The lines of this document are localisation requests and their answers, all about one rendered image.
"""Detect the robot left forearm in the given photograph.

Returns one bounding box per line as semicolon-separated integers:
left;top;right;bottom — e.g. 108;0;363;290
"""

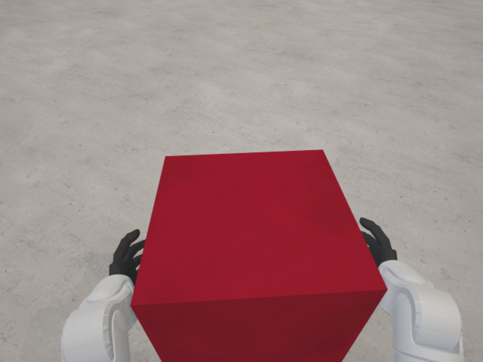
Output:
61;275;137;362

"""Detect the carton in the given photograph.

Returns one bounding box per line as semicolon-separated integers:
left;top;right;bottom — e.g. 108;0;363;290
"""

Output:
131;149;388;362

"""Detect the robot left hand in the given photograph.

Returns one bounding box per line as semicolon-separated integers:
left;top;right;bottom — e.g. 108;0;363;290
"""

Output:
109;229;146;286

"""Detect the robot right forearm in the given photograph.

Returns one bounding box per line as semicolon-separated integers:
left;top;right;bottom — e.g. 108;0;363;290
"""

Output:
378;260;464;362

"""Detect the robot right hand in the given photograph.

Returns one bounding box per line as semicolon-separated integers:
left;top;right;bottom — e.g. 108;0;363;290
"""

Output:
359;217;397;268

